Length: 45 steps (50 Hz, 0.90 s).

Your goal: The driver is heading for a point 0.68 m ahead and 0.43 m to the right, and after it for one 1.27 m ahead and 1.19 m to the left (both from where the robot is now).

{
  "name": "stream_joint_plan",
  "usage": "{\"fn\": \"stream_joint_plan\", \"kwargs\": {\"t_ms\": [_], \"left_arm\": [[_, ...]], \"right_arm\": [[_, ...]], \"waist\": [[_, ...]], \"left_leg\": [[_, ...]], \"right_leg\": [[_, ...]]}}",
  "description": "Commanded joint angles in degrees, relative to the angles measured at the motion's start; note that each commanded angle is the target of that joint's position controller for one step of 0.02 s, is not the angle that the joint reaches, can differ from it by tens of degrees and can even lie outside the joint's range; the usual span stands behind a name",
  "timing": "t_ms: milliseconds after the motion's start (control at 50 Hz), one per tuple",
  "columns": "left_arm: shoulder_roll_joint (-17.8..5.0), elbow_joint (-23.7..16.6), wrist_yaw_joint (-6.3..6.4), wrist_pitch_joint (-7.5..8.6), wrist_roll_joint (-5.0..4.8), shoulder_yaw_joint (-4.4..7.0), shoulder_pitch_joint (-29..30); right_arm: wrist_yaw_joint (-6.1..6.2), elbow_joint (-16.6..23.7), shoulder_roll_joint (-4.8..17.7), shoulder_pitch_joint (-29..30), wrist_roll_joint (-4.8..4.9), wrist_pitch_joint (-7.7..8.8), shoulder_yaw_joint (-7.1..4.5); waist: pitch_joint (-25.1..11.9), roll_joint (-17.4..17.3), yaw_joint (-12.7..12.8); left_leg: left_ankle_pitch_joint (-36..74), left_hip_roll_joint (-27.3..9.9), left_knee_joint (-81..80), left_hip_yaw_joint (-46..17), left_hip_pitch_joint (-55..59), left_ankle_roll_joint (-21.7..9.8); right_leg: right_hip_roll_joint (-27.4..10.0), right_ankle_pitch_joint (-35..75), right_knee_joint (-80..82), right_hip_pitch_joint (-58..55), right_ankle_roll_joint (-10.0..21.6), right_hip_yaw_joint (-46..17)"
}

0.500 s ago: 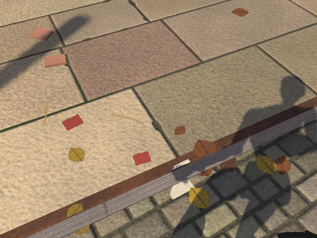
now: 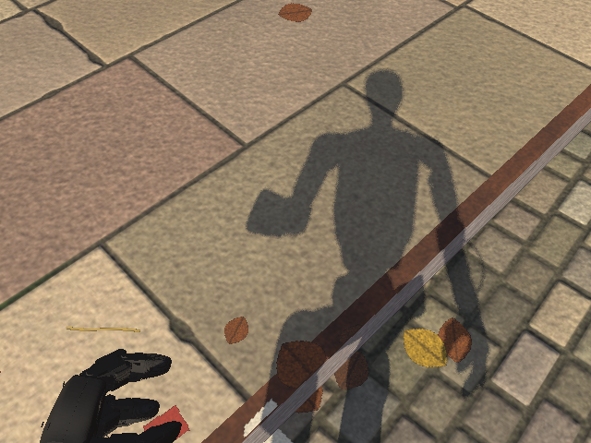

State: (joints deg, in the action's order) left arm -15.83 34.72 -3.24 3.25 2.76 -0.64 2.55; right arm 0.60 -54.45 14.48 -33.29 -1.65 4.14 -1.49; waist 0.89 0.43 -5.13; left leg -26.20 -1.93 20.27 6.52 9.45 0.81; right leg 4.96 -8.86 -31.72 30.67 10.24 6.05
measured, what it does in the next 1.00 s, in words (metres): climbs: left foot 0.14 m higher, then right foot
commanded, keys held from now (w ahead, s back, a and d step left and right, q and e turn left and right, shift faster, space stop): w+e+shift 0.28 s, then w+q+shift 0.72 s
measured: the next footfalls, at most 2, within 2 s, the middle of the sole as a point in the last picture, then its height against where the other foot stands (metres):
left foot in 0.48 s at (275, 321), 0.14 m higher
right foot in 0.86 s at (353, 193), level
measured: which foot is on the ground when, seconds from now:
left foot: down 0.00-0.02, up 0.04-0.46, down 0.48-0.86, up 0.88-1.00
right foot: down 0.00-0.48, up 0.50-0.84, down 0.86-1.00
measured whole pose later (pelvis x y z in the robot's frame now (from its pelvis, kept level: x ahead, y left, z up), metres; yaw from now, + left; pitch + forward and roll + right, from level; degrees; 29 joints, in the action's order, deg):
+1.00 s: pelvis +0.98 -0.10 +0.16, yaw +9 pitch +3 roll -2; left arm -15.7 39.2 0.8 6.4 3.2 2.3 -14.3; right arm -0.8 -42.4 20.6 -17.9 -0.6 1.3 -4.8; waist -2.8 -2.9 -0.3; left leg -16.7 1.8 75.4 -1.9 -26.7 -5.6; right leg 1.2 -17.6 -28.1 12.9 1.0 4.2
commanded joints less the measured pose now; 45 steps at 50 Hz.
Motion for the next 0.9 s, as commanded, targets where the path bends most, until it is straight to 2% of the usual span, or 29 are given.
{"fn": "stream_joint_plan", "kwargs": {"t_ms": [20, 40, 60, 100, 160, 240, 260, 300, 340, 360, 380, 400, 420, 440, 460, 480, 500, 520, 560, 580, 640, 680, 720, 780, 820, 840, 860, 880, 900], "left_arm": [[-14.0, 5.9, 2.7, -0.36, 0.52, 5.59, -27.1], [-16.3, 5.8, 2.82, -0.92, -1.02, 6.4, -27.7], [-14.8, 6.9, 3.12, -0.99, -1.4, 6.58, -26.8], [-11.6, 7.7, 3.45, -0.46, -1.65, 6.19, -23.1], [-8.8, 8.3, 3.64, 0.89, -2.68, 5.09, -21.6], [-8.5, 10.4, 3.76, 2.18, -2.99, 4.91, -29.1], [-8.3, 11.9, 4.41, 2.77, -3.01, 5.18, -35.9], [-9.4, 18.5, 6.93, 3.33, -0.25, 5.83, -53.3], [-8.7, 20.4, 8.01, 3.74, 0.77, 5.44, -53.7], [-8.1, 19.9, 7.94, 3.45, -0.19, 5.12, -49.3], [-6.9, 18.8, 7.37, 3.24, -0.91, 4.66, -43.2], [-6.9, 13.6, 6.29, 2.81, -2.33, 4.01, -29.2], [-9.2, 11.4, 4.73, 3.46, -5.54, 4.44, -27.8], [-16.1, 12.2, 3.39, 4.87, -5.08, 6.19, -28.0], [-20.9, 12.5, 3.43, 6.02, -5.32, 8.64, -24.2], [-17.0, 12.2, 3.51, 5.85, -4.6, 8.86, -19.8], [-7.0, 7.8, 1.2, 6.19, -1.38, 6.02, -25.5], [-6.0, 6.1, 0.04, 6.26, 0.13, 5.18, -32.1], [-1.4, 4.9, 0.09, 4.83, 1.67, 3.22, -26.9], [-0.3, 2.6, 0.69, 3.85, 1.97, 2.45, -21.8], [3.0, -4.4, 2.77, 1.66, 1.02, 0.34, -11.0], [-0.3, -8.5, 2.95, 1.64, 1.03, -0.39, -5.3], [0.8, -10.0, 1.71, 2.57, -1.39, -0.75, -3.7], [-1.7, -7.4, 1.55, 1.54, -1.04, 0.29, -4.8], [-5.2, -5.7, 2.92, 1.87, -1.65, 2.23, -11.2], [-7.5, -3.2, 4.01, 2.05, -2.02, 3.55, -20.8], [-10.3, -1.0, 5.36, 2.24, -0.72, 4.92, -28.6], [-10.9, -0.5, 5.75, 2.05, 0.88, 4.98, -32.7], [-11.8, -1.6, 5.34, 2.22, 2.41, 5.28, -25.5]], "right_arm": [[0.07, 8.9, 5.8, 4.8, -0.23, 1.03, -0.74], [-0.25, 11.7, 8.1, 6.8, -0.39, 1.67, -1.23], [-0.03, 13.9, 9.4, 14.1, -0.44, 2.05, -1.32], [-0.2, 14.9, 8.5, 16.3, -0.81, 2.28, -0.51], [-0.93, 16.2, 7.1, 16.2, -3.04, -0.63, -0.13], [-0.27, 25.4, 2.2, 31.8, -3.55, -1.96, 1.46], [0.11, 27.3, 2.1, 38.0, -4.42, -1.58, 1.82], [0.23, 34.5, -0.2, 52.5, -3.6, -0.01, 3.38], [0.37, 38.6, -2.5, 57.5, -2.34, 0.37, 4.78], [-0.01, 39.7, -4.2, 58.0, -2.37, -0.17, 5.88], [-0.35, 39.5, -3.7, 55.7, -1.93, -0.47, 5.82], [-1.22, 36.3, -2.6, 46.2, -1.59, -1.04, 6.03], [-2.18, 30.2, -0.1, 32.8, -2.0, -1.88, 4.13], [-1.17, 26.6, 2.1, 19.5, -0.25, -2.55, 1.97], [-0.05, 21.5, 6.9, 4.4, -0.02, -3.83, -0.74], [-0.63, 15.3, 14.7, -4.1, -1.05, -3.7, -3.89], [0.05, 14.1, 16.6, 5.6, 1.31, -4.33, -3.5], [0.09, 17.5, 13.3, 17.5, 2.87, -4.3, -3.52], [0.08, 13.8, 5.9, 22.2, 1.89, -2.68, -2.39], [0.26, 12.5, 3.4, 21.9, 0.73, -1.59, -2.2], [-0.27, 6.4, 0.6, 14.2, 0.52, 0.59, -0.94], [-0.65, 8.6, 5.2, 18.0, 0.78, 0.52, -2.05], [0.2, 10.2, 5.6, 17.5, 1.59, 1.24, -2.71], [-0.56, 10.3, 12.8, 12.1, 2.65, 1.59, -5.09], [-0.62, 10.1, 15.5, 10.9, 1.95, 1.23, -6.09], [-1.08, 11.2, 15.2, 14.0, 1.65, 1.52, -6.09], [-1.46, 12.7, 9.7, 14.6, 1.48, 1.83, -4.95], [-0.71, 14.9, 2.3, 14.7, 0.54, 1.65, -2.54], [0.1, 17.8, 4.2, 8.1, 3.72, 0.71, -2.23]], "waist": [[-18.0, 4.7, 12.6], [-20.8, 9.5, 11.5], [-12.6, 4.2, 12.3], [-1.8, -2.0, 7.2], [2.2, -0.2, 2.3], [4.8, 4.5, 5.2], [4.0, 2.3, 9.5], [1.9, 2.6, 17.8], [3.1, 2.2, 14.8], [3.7, -2.7, 11.3], [4.6, -5.4, 7.6], [0.8, -9.9, 0.3], [-12.6, -8.2, -2.3], [-18.0, 2.9, -8.3], [-23.5, 4.6, -17.0], [-24.0, -9.5, -20.5], [-23.5, -27.4, -5.5], [-19.9, -17.5, 2.5], [0.0, -0.8, 7.7], [2.7, 2.9, 8.1], [4.5, -2.6, 8.5], [6.8, 1.4, 9.8], [3.5, -1.1, 8.2], [-4.7, 0.2, 6.1], [-9.9, -2.5, 10.7], [-14.5, -3.2, 16.2], [-17.9, 1.3, 17.7], [-17.5, 8.1, 16.5], [-20.8, 14.2, 10.5]], "left_leg": [[22.6, -3.3, 52.6, 1.3, -40.2, -2.0], [0.7, 3.3, 64.7, -5.7, -52.9, -1.7], [7.0, -0.5, 64.5, -10.0, -59.1, -2.2], [8.6, -3.8, 56.6, -9.4, -54.4, -1.3], [2.9, -5.4, 50.7, -8.8, -50.1, 1.3], [-5.2, -5.5, 79.3, -9.0, -78.3, 1.6], [-12.2, -4.8, 92.8, -11.4, -92.6, 0.6], [-30.9, -2.3, 101.4, -14.6, -120.0, -2.0], [-35.3, -1.2, 98.2, -13.8, -121.5, -5.4], [-32.1, -1.6, 87.8, -11.2, -109.3, -6.8], [-24.3, -1.4, 77.0, -9.0, -93.8, -7.5], [-6.2, 1.0, 57.5, -0.9, -57.7, -8.0], [17.6, 6.6, 59.6, 4.3, -20.1, -7.6], [13.3, 7.6, 57.9, 2.4, -5.1, -7.9], [5.3, 7.3, 51.2, -2.7, 3.6, -9.8], [6.6, 5.0, 35.6, -15.8, 2.5, -17.0], [23.5, -5.2, 13.1, -55.0, -2.2, -21.5], [4.2, -7.8, 4.7, -69.7, -5.2, -22.7], [-4.2, -5.0, 1.4, -61.0, -26.8, -20.3], [-2.8, -2.6, 2.3, -52.7, -33.2, -18.5], [6.9, 1.0, 2.8, -39.9, -37.2, -19.4], [8.6, 5.9, -8.3, -27.9, -47.9, -18.7], [24.3, 5.8, -12.9, -26.6, -54.4, -17.0], [48.8, 4.2, -7.2, -25.9, -31.7, -12.9], [61.3, 3.8, 10.4, -26.5, -22.6, -9.6], [60.1, 4.4, 24.2, -26.0, -25.8, -7.8], [33.5, 6.3, 38.7, -22.8, -35.2, -7.2], [-1.8, 6.1, 51.6, -18.0, -45.6, -8.3], [1.4, 6.5, 59.5, -12.6, -54.4, -6.9]], "right_leg": [[-14.7, -15.1, 1.3, -55.0, 8.8, -27.1], [-20.9, -15.8, 10.3, -58.3, 13.7, -50.5], [-18.6, -10.7, 13.8, -54.2, 12.1, -44.7], [-14.4, 0.0, 17.2, -36.6, 9.5, -34.7], [-9.2, 3.4, 20.1, -23.2, 9.4, -29.5], [-11.4, 5.6, 17.0, -26.9, 11.8, -38.1], [-12.9, 16.1, 11.9, -40.0, 12.3, -42.5], [-18.2, 33.9, 5.0, -66.8, 11.5, -42.7], [-19.3, 33.4, 9.8, -64.0, 5.5, -35.5], [-18.9, 32.1, 18.9, -52.8, 3.0, -30.4], [-17.2, 34.2, 24.8, -41.0, 0.6, -24.9], [-10.6, 48.7, 29.9, -17.6, -1.4, -14.5], [-9.8, 76.5, 24.4, -1.7, 1.5, -14.3], [-13.1, 93.5, 9.5, -2.1, 1.4, -14.3], [-14.9, 104.7, -10.0, -4.5, -1.1, -15.6], [-1.9, 49.0, -49.1, -6.2, -5.0, -14.2], [9.5, -5.7, -67.7, 4.6, -7.8, -15.1], [4.2, -3.6, -71.0, 11.0, -6.5, -15.3], [0.0, -5.4, -66.5, 14.0, -6.6, -14.4], [-2.5, -6.1, -60.6, 13.5, -6.8, -14.7], [-3.3, -23.9, -63.7, 21.8, -7.2, -12.3], [-6.0, -18.2, -34.6, 8.2, -8.4, -5.8], [-6.4, 5.7, -17.1, -16.9, -11.5, -4.9], [-1.8, 11.2, -5.2, -22.3, -9.9, -4.5], [-0.4, 5.6, 1.9, -28.9, -9.6, -4.7], [-3.4, 4.9, 3.7, -39.8, -9.1, -7.1], [-11.4, -2.9, 2.7, -51.6, -7.6, -13.1], [-24.8, 2.0, -1.6, -57.5, -7.3, -25.3], [-32.3, -3.2, 8.7, -56.3, -0.1, -48.1]]}}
